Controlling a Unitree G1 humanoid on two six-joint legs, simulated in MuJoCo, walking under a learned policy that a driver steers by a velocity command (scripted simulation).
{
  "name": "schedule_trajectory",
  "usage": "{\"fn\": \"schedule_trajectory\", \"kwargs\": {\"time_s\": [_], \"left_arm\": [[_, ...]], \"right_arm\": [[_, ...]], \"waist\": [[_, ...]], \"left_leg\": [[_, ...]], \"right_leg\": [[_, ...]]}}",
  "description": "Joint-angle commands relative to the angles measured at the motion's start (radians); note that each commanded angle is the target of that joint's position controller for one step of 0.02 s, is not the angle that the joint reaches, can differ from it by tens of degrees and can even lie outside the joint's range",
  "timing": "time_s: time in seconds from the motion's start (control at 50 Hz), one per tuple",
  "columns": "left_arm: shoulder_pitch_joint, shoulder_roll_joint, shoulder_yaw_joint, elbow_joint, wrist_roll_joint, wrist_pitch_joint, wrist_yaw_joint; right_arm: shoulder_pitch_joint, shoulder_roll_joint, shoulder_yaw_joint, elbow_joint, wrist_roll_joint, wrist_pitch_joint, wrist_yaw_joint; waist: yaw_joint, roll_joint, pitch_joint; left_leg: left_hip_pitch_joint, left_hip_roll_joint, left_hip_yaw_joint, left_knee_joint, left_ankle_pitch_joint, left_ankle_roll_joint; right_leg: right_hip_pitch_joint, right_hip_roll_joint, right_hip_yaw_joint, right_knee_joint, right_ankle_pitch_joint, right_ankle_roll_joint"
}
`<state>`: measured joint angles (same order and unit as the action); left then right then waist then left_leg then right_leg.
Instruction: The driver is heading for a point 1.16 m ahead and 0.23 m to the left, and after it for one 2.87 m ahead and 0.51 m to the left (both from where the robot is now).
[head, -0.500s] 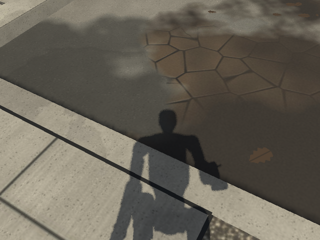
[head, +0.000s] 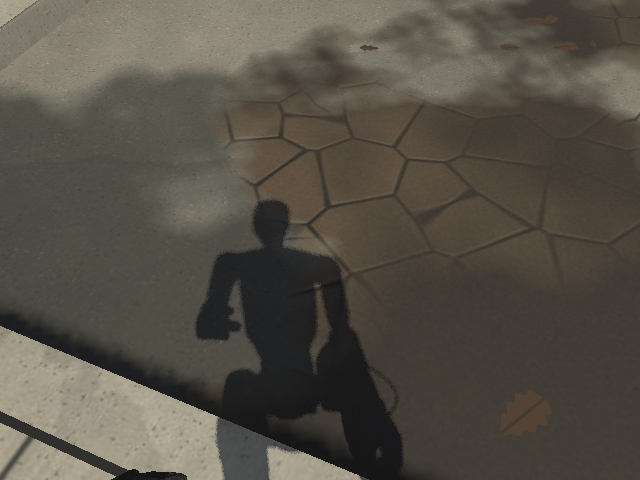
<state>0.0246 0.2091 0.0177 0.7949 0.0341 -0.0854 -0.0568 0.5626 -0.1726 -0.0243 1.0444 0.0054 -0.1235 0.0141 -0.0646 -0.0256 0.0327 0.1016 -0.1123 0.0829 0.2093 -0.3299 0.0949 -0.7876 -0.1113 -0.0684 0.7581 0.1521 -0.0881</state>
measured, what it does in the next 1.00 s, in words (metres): walks ahead: right foot, then left foot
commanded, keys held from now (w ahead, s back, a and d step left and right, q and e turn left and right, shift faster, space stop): shift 1.00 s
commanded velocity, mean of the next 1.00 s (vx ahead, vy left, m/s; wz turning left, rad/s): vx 0.15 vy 0.00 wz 0.00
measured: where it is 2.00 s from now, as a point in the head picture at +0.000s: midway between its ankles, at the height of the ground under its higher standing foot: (307, 449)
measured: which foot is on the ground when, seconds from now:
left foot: down 0.00-0.12, up 0.14-0.44, down 0.46-1.00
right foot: up 0.00-0.08, down 0.10-1.00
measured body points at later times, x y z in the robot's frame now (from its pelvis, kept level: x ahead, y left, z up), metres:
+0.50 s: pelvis +0.26 +0.01 +0.00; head +0.28 +0.02 +0.45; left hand +0.37 +0.26 -0.13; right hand +0.35 -0.23 -0.13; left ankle +0.32 +0.17 -0.73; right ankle +0.29 -0.08 -0.73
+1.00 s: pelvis +0.31 +0.05 +0.00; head +0.33 +0.05 +0.45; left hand +0.43 +0.32 -0.12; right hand +0.44 -0.21 -0.11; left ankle +0.32 +0.17 -0.73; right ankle +0.29 -0.08 -0.73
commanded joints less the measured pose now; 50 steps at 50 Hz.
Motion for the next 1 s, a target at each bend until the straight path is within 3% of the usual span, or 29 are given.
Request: {"fn": "schedule_trajectory", "kwargs": {"time_s": [0.02, 0.04, 0.06, 0.08, 0.1, 0.12, 0.14, 0.16, 0.18, 0.2, 0.22, 0.24, 0.26, 0.3, 0.32, 0.36, 0.4, 0.44, 0.46, 0.48, 0.5, 0.52, 0.54, 0.62, 0.82, 1.0], "left_arm": [[-0.061, 0.018, -0.013, -0.05, -0.01, -0.017, -0.007], [-0.131, 0.071, 0.004, -0.107, 0.015, -0.002, -0.036], [0.04, 0.163, 0.037, -0.039, 0.021, 0.007, -0.02], [0.225, 0.229, 0.057, 0.036, 0.005, 0.004, 0.01], [0.453, 0.169, 0.036, 0.113, 0.015, -0.009, 0.034], [0.549, 0.227, 0.042, 0.152, -0.002, 0.001, 0.042], [0.731, 0.2, 0.039, 0.179, 0.02, 0.007, 0.012], [0.642, 0.252, 0.063, 0.194, 0.062, -0.011, 0.018], [0.313, 0.213, 0.061, 0.131, 0.013, -0.029, 0.018], [0.155, 0.098, 0.026, 0.104, -0.021, -0.032, 0.027], [0.145, 0.061, 0.012, 0.102, -0.018, -0.037, 0.029], [0.229, 0.043, 0.002, 0.129, -0.04, -0.031, 0.032], [0.133, 0.06, 0.004, 0.081, -0.002, -0.051, -0.005], [0.015, 0.149, 0.039, 0.04, -0.006, -0.08, -0.029], [0.013, 0.185, 0.053, 0.038, -0.009, -0.083, -0.035], [0.067, 0.167, 0.049, 0.057, -0.025, -0.082, -0.035], [0.097, 0.161, 0.049, 0.07, -0.037, -0.078, -0.035], [0.104, 0.136, 0.043, 0.073, -0.055, -0.064, -0.049], [0.121, 0.109, 0.033, 0.075, -0.065, -0.053, -0.058], [0.183, 0.089, 0.029, 0.075, -0.066, -0.04, -0.055], [0.282, 0.118, 0.044, 0.081, -0.055, -0.031, -0.038], [0.236, 0.154, 0.052, 0.073, -0.045, -0.022, -0.028], [0.185, 0.158, 0.054, 0.055, -0.037, -0.018, -0.023], [0.151, 0.134, 0.053, 0.043, -0.052, -0.016, -0.023], [0.11, 0.157, 0.073, 0.036, -0.048, -0.012, -0.007], [0.119, 0.171, 0.078, 0.061, -0.046, -0.008, 0.0]], "right_arm": [[0.006, -0.156, -0.011, -0.046, 0.009, -0.02, -0.018], [0.063, -0.194, -0.003, 0.011, -0.143, -0.018, 0.05], [-0.06, -0.265, -0.039, -0.041, -0.127, -0.02, 0.065], [-0.173, -0.312, -0.057, -0.082, -0.107, -0.016, 0.07], [-0.211, -0.241, -0.05, -0.087, 0.036, 0.008, -0.009], [0.128, -0.026, 0.038, 0.008, -0.13, 0.012, 0.058], [0.259, -0.052, 0.021, -0.004, -0.123, 0.007, 0.086], [-0.045, -0.155, -0.023, -0.115, -0.044, 0.008, 0.091], [-0.196, -0.145, -0.013, -0.181, -0.024, 0.012, 0.065], [-0.189, -0.134, -0.005, -0.187, -0.075, 0.027, 0.028], [-0.169, -0.085, 0.011, -0.177, -0.107, 0.03, 0.01], [-0.111, -0.113, -0.012, -0.124, -0.005, 0.076, -0.019], [-0.052, -0.025, 0.023, -0.146, -0.078, 0.056, 0.009], [-0.004, -0.058, 0.011, -0.108, -0.057, 0.061, 0.035], [-0.024, -0.07, 0.007, -0.104, -0.045, 0.07, 0.046], [-0.113, -0.113, -0.005, -0.134, -0.044, 0.083, 0.049], [-0.169, -0.151, -0.017, -0.162, -0.041, 0.071, 0.036], [-0.226, -0.158, -0.017, -0.186, -0.034, 0.054, 0.019], [-0.263, -0.151, -0.011, -0.203, -0.022, 0.044, 0.015], [-0.332, -0.164, -0.003, -0.233, 0.0, 0.034, 0.018], [-0.405, -0.205, -0.009, -0.245, 0.002, 0.033, 0.028], [-0.407, -0.211, -0.018, -0.23, -0.009, 0.039, 0.038], [-0.4, -0.204, -0.018, -0.222, -0.006, 0.043, 0.043], [-0.359, -0.187, -0.019, -0.205, -0.004, 0.048, 0.051], [-0.401, -0.213, -0.031, -0.209, 0.003, 0.053, 0.052], [-0.44, -0.229, -0.037, -0.206, 0.002, 0.057, 0.049]], "waist": [[0.035, 0.055, 0.116], [0.09, 0.148, -0.087], [0.168, 0.133, -0.092], [0.247, 0.09, -0.11], [0.319, 0.155, -0.084], [0.207, -0.235, -0.473], [0.239, -0.212, -0.744], [0.259, 0.006, -0.456], [0.159, 0.04, -0.187], [0.089, 0.096, -0.18], [0.034, 0.042, -0.103], [0.023, 0.086, -0.026], [-0.056, -0.07, -0.128], [-0.084, 0.007, -0.117], [-0.068, 0.011, -0.112], [-0.033, 0.0, -0.077], [-0.008, -0.014, -0.065], [0.012, -0.003, -0.067], [0.025, 0.011, -0.069], [0.083, 0.045, -0.092], [0.155, 0.102, -0.113], [0.13, 0.109, -0.087], [0.114, 0.091, -0.087], [0.082, 0.069, -0.096], [0.064, 0.068, -0.089], [0.06, 0.052, -0.075]], "left_leg": [[-0.251, 0.215, -0.057, -0.076, 0.898, 0.002], [-0.273, 0.186, -0.044, 0.008, 1.054, -0.044], [-0.239, 0.197, -0.036, 0.083, 1.145, -0.07], [-0.294, 0.186, -0.024, 0.209, 1.191, -0.121], [-0.142, 0.15, 0.011, 0.491, 1.053, -0.076], [-0.446, 0.16, -0.082, 0.958, 0.433, -0.192], [-0.722, -0.005, -0.208, 1.425, -0.367, -0.269], [-0.865, 0.031, -0.303, 1.415, -0.245, -0.199], [-0.885, 0.147, -0.243, 1.299, -0.232, -0.162], [-0.748, 0.211, -0.227, 1.143, -0.253, -0.13], [-0.62, 0.251, -0.206, 1.03, -0.245, -0.133], [-0.519, 0.149, -0.119, 0.959, -0.111, -0.118], [-0.408, 0.254, -0.182, 0.948, -0.16, -0.148], [-0.288, 0.224, -0.081, 0.813, -0.009, -0.2], [-0.27, 0.218, -0.059, 0.743, 0.066, -0.217], [-0.309, 0.235, -0.086, 0.609, 0.153, -0.217], [-0.334, 0.241, -0.102, 0.487, 0.203, -0.19], [-0.345, 0.245, -0.094, 0.361, 0.247, -0.148], [-0.341, 0.252, -0.096, 0.285, 0.31, -0.122], [-0.332, 0.275, -0.127, 0.244, 0.427, -0.07], [-0.351, 0.274, -0.145, 0.243, 0.358, -0.015], [-0.43, 0.237, -0.123, 0.214, 0.229, -0.038], [-0.439, 0.216, -0.108, 0.211, 0.235, -0.063], [-0.374, 0.206, -0.085, 0.257, 0.321, -0.068], [-0.302, 0.194, -0.069, 0.287, 0.375, -0.072], [-0.26, 0.179, -0.061, 0.28, 0.35, -0.069]], "right_leg": [[0.342, 0.123, -0.093, -0.214, 0.161, -0.018], [0.536, 0.166, 0.054, -0.126, 0.101, 0.009], [0.6, 0.201, 0.038, -0.1, 0.001, 0.035], [0.755, 0.204, 0.038, -0.135, 0.047, 0.035], [0.719, 0.156, -0.011, -0.37, 0.122, -0.024], [1.359, -0.141, 0.252, -0.019, 0.834, -0.31], [1.644, -0.356, 0.725, -0.087, 0.961, -0.586], [1.343, -0.339, 0.743, -0.26, 0.671, -0.429], [0.989, -0.306, 0.538, -0.332, 0.509, -0.347], [0.772, -0.228, 0.41, -0.416, 0.42, -0.302], [0.559, -0.173, 0.329, -0.453, 0.538, -0.281], [0.474, -0.133, 0.269, -0.46, 0.535, -0.183], [0.338, -0.098, 0.203, -0.512, 0.491, -0.229], [0.218, -0.002, 0.08, -0.517, 0.384, -0.185], [0.216, 0.021, 0.064, -0.51, 0.3, -0.158], [0.276, -0.014, 0.123, -0.485, 0.104, -0.135], [0.363, -0.054, 0.193, -0.439, -0.058, -0.139], [0.453, -0.06, 0.243, -0.398, -0.178, -0.128], [0.492, -0.041, 0.253, -0.383, -0.233, -0.098], [0.531, 0.015, 0.228, -0.373, -0.322, -0.047], [0.564, 0.089, 0.156, -0.378, -0.397, -0.017], [0.612, 0.12, 0.096, -0.359, -0.418, -0.002], [0.631, 0.118, 0.089, -0.343, -0.382, 0.005], [0.616, 0.12, 0.076, -0.328, -0.22, 0.021], [0.573, 0.121, 0.064, -0.301, -0.221, 0.068], [0.554, 0.113, 0.065, -0.313, -0.247, 0.078]]}}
